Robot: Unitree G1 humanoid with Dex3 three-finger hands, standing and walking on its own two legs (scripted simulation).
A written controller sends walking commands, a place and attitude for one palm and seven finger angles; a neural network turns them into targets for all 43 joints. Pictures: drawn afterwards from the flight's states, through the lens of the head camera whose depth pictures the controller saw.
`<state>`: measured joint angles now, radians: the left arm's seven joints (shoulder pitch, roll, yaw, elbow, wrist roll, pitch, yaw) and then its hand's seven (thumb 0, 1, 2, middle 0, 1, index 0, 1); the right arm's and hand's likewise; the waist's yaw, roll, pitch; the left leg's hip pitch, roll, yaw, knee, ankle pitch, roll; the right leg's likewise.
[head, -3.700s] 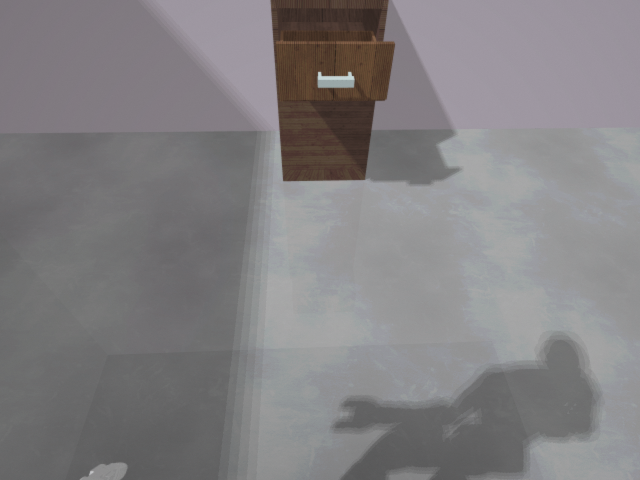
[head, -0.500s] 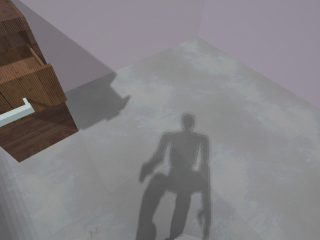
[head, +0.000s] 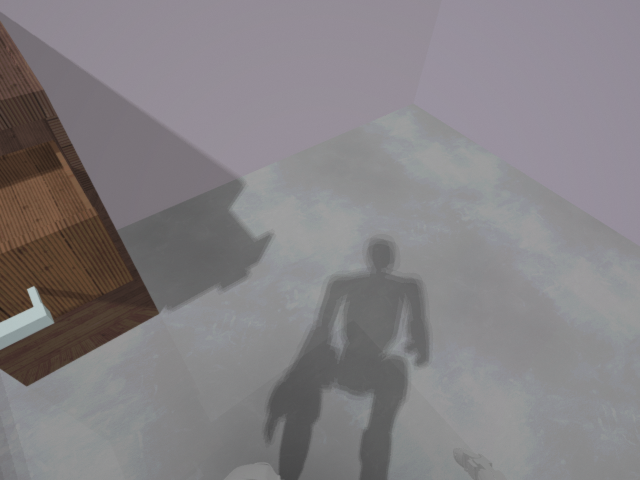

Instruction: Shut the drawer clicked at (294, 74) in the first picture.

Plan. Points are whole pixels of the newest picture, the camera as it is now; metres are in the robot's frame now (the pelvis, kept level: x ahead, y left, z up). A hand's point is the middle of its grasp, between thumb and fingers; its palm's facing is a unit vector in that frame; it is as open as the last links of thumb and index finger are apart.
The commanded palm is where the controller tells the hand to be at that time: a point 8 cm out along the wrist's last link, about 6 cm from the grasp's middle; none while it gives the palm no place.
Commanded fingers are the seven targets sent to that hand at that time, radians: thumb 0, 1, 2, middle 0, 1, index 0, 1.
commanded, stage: turn to face it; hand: left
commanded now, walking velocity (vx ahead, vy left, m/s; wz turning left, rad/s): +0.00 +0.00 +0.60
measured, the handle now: (2, 321) +0.29 +0.50 -0.07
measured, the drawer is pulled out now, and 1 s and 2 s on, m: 0.30 0.30 0.30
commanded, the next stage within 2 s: take the last steps up to it in 1.28 s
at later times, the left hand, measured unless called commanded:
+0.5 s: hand out of the picture +0.07 +0.20 -0.14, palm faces +0.27 -0.92 -0.27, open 7.4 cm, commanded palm none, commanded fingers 0.00 0.90 0.90 -0.20 -0.30 -0.20 -0.30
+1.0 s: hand out of the picture -0.15 +0.17 -0.18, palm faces +0.59 -0.77 -0.25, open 7.4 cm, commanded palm none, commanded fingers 0.00 0.90 0.90 -0.20 -0.30 -0.20 -0.30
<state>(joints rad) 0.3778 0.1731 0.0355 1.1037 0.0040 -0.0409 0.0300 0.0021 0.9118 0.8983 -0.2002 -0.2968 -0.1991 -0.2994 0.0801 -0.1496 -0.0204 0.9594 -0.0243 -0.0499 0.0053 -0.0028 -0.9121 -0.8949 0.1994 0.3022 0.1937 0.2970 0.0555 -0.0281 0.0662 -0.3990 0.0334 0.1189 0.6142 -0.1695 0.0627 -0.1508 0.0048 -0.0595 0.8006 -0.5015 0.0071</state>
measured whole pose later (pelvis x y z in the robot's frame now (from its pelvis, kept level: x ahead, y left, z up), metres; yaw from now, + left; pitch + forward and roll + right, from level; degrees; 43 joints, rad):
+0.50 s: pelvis +0.01 -0.03 +0.01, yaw +14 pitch +1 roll +0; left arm 0.15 0.20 0.07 0.90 0.01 0.03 0.03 0.00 0.91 0.90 -0.20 -0.30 -0.20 -0.30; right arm 0.28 -0.21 -0.10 0.96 -0.02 0.07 0.01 0.00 -0.91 -0.89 0.20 0.30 0.20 0.30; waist -0.05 0.04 0.02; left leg -0.43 -0.09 -0.10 0.49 -0.11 0.02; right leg -0.24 0.00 -0.02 0.52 -0.32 0.01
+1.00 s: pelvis -0.03 +0.00 +0.00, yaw +33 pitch +0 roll +1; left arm 0.29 0.26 0.07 0.97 0.02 0.06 0.02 0.01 0.91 0.90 -0.20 -0.30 -0.20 -0.30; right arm 0.08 -0.23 -0.06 0.89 -0.02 0.03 0.02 0.00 -0.91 -0.89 0.20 0.30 0.19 0.30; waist 0.05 -0.07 0.11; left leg -0.29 0.02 0.09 0.63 -0.34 0.03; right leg -0.37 -0.17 -0.11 0.97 -0.54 0.08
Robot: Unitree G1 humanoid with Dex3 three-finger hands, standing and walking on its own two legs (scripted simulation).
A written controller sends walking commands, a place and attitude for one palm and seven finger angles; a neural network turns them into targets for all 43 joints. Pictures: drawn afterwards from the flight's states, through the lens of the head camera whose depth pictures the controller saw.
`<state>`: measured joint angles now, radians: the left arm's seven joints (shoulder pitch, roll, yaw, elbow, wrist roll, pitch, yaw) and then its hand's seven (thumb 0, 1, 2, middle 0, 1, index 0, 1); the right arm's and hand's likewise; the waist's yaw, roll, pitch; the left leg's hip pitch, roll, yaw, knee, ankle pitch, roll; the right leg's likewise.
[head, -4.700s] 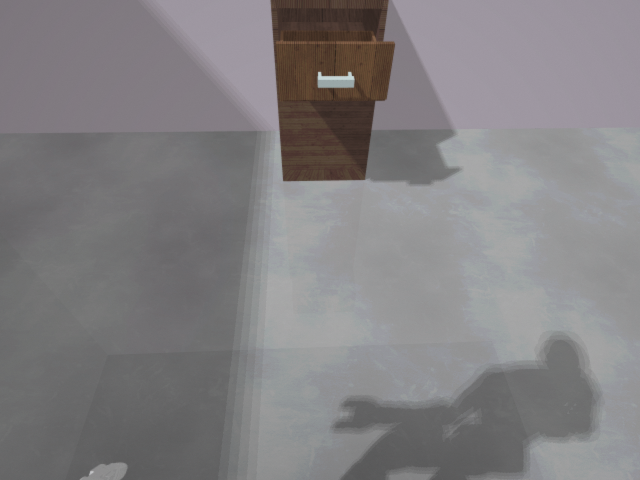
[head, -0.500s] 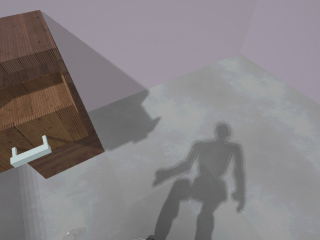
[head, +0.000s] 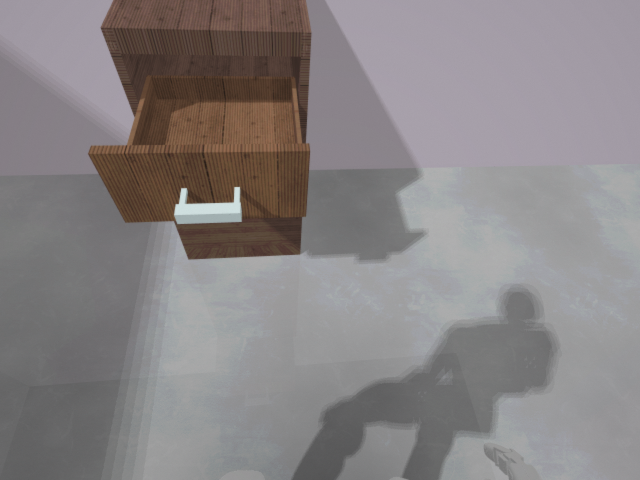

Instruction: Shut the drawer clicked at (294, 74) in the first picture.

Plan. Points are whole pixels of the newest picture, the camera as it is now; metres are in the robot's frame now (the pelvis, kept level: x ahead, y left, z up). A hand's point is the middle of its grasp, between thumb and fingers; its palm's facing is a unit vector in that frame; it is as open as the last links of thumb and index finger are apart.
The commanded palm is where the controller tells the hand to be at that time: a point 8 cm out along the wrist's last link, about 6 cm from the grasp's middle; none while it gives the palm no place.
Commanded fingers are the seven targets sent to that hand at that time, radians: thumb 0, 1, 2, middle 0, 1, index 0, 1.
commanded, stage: turn to face it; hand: left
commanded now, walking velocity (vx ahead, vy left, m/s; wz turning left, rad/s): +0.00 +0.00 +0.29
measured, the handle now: (210, 203) +0.54 +0.26 -0.07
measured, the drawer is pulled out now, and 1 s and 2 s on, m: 0.30 0.30 0.30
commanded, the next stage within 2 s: take the last steps up to it in 0.28 s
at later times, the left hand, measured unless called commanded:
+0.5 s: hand out of the picture +0.02 +0.17 -0.13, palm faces +0.21 -0.94 -0.28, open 7.4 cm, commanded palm none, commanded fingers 0.00 0.90 0.90 -0.20 -0.30 -0.20 -0.30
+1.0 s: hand out of the picture -0.10 +0.19 -0.16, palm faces +0.27 -0.96 -0.11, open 7.4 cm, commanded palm none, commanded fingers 0.00 0.90 0.90 -0.20 -0.30 -0.20 -0.30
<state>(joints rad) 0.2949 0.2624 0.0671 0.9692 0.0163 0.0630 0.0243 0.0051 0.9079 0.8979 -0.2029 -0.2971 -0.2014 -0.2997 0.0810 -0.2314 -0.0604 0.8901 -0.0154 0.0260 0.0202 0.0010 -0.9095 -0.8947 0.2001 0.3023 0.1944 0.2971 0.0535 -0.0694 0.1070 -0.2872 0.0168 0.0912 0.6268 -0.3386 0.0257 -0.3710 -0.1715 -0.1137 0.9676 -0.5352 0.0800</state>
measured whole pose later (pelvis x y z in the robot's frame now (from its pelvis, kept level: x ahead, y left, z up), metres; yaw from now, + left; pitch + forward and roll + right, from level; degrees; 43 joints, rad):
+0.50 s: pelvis -0.02 -0.03 +0.02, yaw +10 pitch -2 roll +2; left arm 0.23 0.15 0.02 0.94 0.01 -0.01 0.02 0.00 0.91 0.90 -0.20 -0.30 -0.20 -0.30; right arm 0.25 -0.22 -0.07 1.01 -0.03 0.07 0.01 0.00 -0.91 -0.89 0.20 0.30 0.20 0.30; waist -0.01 0.07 0.04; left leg -0.42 -0.01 -0.02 0.99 -0.40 -0.02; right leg -0.21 -0.04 -0.12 0.50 -0.26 -0.04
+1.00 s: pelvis +0.01 +0.04 +0.02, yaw +11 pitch -1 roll -2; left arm 0.41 0.17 0.06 1.16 0.03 0.02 -0.01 0.01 0.91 0.90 -0.20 -0.30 -0.20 -0.30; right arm 0.34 -0.12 -0.04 1.07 -0.03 -0.05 -0.02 0.00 -0.93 -0.89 0.20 0.30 0.20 0.30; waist 0.02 -0.04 -0.02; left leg -0.11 0.04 0.14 0.40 -0.28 0.04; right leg -0.44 -0.06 -0.06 0.97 -0.30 -0.01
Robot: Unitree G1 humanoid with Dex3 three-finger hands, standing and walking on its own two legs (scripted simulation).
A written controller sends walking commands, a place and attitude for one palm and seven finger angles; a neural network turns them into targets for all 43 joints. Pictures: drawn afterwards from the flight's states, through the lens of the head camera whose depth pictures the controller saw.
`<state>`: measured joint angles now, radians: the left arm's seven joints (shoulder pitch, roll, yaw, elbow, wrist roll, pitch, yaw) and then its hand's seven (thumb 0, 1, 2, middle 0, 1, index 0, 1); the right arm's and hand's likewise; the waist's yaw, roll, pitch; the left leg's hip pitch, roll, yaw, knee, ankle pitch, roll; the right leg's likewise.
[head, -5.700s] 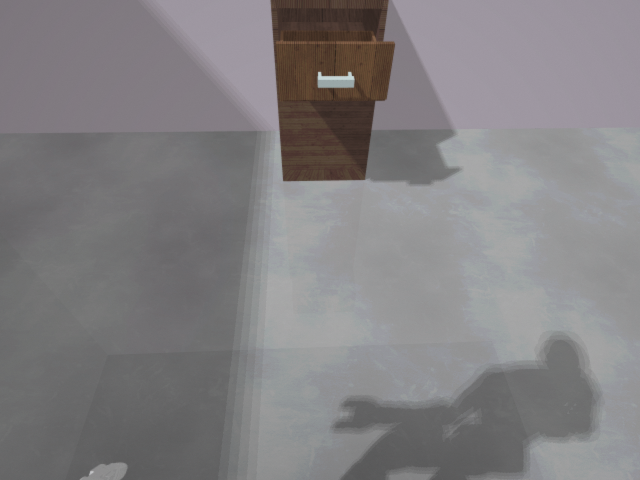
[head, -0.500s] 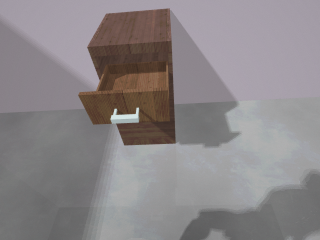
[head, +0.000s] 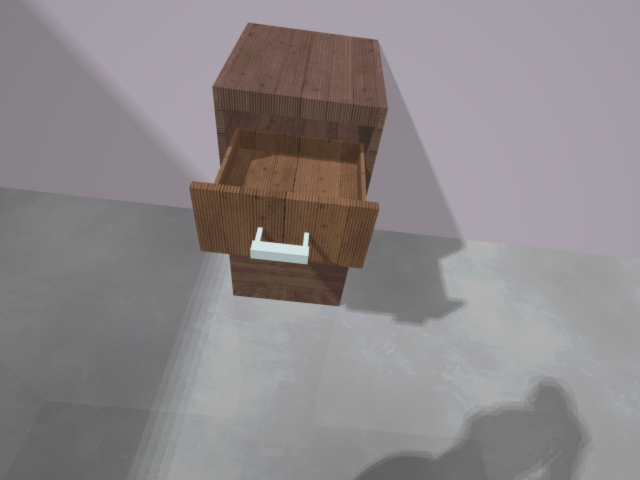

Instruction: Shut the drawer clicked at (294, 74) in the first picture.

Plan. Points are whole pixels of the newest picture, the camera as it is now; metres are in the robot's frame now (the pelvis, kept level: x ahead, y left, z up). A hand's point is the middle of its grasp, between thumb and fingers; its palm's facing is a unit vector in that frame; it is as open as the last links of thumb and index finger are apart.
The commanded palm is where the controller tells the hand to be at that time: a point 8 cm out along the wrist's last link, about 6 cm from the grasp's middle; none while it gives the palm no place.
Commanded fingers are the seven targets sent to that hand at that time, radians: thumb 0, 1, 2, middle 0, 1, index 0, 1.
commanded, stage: take the last steps up to it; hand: left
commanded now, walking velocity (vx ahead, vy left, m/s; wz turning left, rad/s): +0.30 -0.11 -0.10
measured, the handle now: (281, 243) +0.56 +0.11 -0.10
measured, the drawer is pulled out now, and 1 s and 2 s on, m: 0.30 0.30 0.30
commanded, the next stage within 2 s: come to a stop and stand still in 0.64 s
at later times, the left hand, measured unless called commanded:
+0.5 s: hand (265, 396) +0.29 +0.10 -0.19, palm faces -0.06 -0.99 -0.16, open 7.3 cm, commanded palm none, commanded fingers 0.00 0.90 0.90 -0.20 -0.30 -0.20 -0.30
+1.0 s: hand (268, 432) +0.24 +0.08 -0.19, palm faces +0.06 -0.99 -0.14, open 7.3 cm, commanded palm none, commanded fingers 0.00 0.90 0.90 -0.20 -0.30 -0.20 -0.30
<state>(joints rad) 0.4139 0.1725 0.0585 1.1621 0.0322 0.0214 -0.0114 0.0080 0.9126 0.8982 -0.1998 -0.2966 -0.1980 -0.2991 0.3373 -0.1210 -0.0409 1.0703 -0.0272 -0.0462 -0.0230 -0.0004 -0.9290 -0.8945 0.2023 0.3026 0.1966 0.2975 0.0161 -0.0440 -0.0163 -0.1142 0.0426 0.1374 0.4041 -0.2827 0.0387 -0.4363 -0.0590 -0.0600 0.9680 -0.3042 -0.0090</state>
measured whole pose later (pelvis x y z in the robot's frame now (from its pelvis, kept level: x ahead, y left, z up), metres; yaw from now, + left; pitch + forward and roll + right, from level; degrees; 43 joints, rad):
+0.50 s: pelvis +0.16 -0.06 -0.03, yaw -3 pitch -1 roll -1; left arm 0.08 0.15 0.05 1.02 0.01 -0.07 -0.01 0.00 0.91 0.90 -0.20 -0.30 -0.20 -0.30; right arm 0.50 -0.08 -0.04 1.20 -0.01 -0.02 -0.02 0.00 -0.90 -0.89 0.21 0.30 0.20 0.30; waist -0.05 0.01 0.10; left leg -0.15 0.09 0.07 1.04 -0.52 0.01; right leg -0.41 -0.01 -0.16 0.66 -0.22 -0.09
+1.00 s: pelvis +0.27 -0.07 -0.01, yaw -3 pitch -2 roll +0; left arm 0.32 0.12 0.01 1.15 0.01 0.00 0.03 0.00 0.91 0.90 -0.20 -0.30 -0.20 -0.30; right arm 0.13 -0.11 -0.01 1.06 -0.01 -0.01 -0.04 -0.01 -0.93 -0.89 0.20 0.30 0.20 0.30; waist 0.06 -0.03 0.04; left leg -0.21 0.04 0.12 0.44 -0.20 0.01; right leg -0.14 0.00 -0.13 0.44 -0.28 -0.04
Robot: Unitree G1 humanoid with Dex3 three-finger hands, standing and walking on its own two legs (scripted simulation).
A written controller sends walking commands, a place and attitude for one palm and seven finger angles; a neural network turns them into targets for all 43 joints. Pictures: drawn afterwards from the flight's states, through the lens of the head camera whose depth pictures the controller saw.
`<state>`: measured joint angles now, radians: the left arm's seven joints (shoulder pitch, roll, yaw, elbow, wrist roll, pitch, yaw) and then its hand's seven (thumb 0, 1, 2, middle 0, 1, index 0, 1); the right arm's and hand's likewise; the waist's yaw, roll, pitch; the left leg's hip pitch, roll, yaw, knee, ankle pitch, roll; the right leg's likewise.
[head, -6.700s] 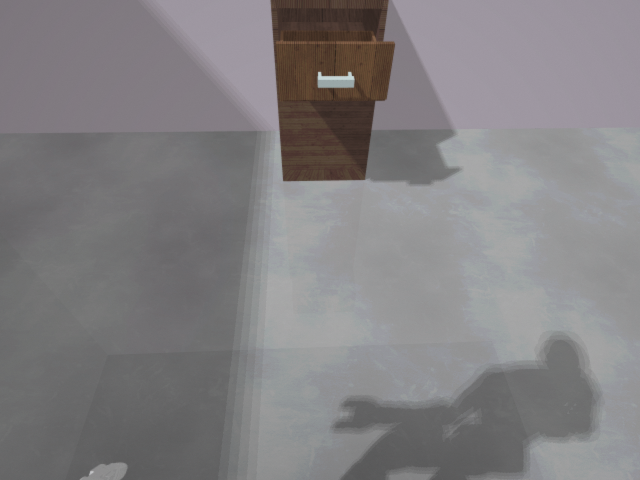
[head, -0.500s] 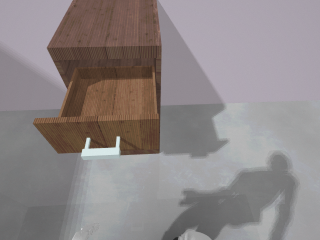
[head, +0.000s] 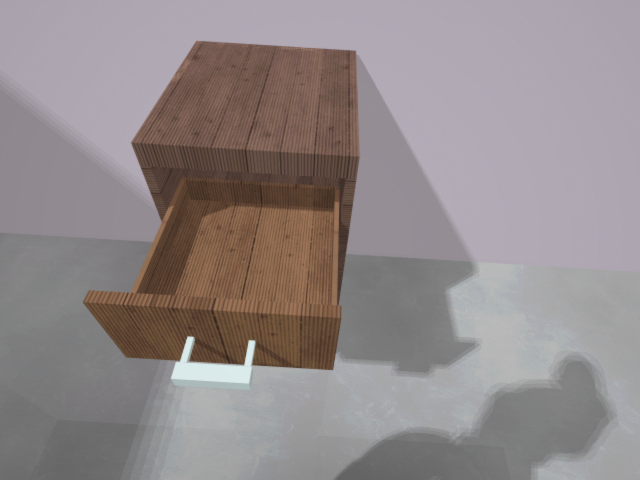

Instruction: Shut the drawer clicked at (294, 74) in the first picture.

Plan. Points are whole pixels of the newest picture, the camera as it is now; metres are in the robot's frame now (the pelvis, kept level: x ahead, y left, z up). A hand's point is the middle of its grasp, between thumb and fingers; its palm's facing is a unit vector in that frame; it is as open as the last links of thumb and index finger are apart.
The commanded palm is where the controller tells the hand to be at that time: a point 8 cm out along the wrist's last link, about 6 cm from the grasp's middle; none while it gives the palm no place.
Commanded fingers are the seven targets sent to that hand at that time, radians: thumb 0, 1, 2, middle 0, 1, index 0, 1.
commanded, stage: come to a stop and stand still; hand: left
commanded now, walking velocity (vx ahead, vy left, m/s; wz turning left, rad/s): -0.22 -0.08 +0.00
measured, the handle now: (216, 360) +0.29 +0.19 -0.09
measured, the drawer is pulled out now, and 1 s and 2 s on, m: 0.30 0.30 0.30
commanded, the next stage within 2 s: none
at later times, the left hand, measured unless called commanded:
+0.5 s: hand out of the picture +0.00 +0.13 -0.16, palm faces +0.04 -0.96 -0.28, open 7.3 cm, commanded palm none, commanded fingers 0.00 0.90 0.90 -0.20 -0.30 -0.20 -0.30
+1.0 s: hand out of the picture -0.13 +0.09 -0.17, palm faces +0.11 -0.98 -0.17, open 7.3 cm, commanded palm none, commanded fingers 0.00 0.90 0.90 -0.20 -0.30 -0.20 -0.30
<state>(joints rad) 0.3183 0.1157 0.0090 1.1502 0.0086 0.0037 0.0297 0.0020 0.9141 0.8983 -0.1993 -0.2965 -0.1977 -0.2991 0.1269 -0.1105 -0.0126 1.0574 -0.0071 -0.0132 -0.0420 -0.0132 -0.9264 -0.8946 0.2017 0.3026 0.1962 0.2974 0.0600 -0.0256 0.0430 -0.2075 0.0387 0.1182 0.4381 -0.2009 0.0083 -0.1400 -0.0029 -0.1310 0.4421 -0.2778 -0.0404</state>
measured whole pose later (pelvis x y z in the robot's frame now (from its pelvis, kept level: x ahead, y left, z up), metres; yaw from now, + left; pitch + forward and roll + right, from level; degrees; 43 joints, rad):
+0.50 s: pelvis -0.04 -0.06 +0.00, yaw -1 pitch -1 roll +2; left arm 0.23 0.14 0.03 1.08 0.01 -0.01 0.04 0.00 0.93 0.90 -0.20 -0.30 -0.20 -0.30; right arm 0.27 -0.17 -0.05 1.14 -0.01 0.05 -0.03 0.00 -0.91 -0.89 0.20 0.30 0.19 0.30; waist 0.00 0.04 0.02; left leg -0.26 0.05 0.00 0.77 -0.40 -0.01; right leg -0.21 0.05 -0.14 0.42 -0.21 -0.14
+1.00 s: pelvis -0.10 -0.06 +0.00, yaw +0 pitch -2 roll +1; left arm 0.34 0.10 0.03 1.16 0.01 0.01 0.03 0.00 0.91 0.90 -0.20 -0.30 -0.20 -0.30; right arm 0.44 -0.09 -0.01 1.15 -0.02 0.02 -0.04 0.00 -0.91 -0.89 0.20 0.30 0.19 0.30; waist 0.02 0.00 0.00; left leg -0.12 0.03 0.02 0.39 -0.26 -0.01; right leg -0.23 0.07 -0.17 0.32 -0.10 -0.08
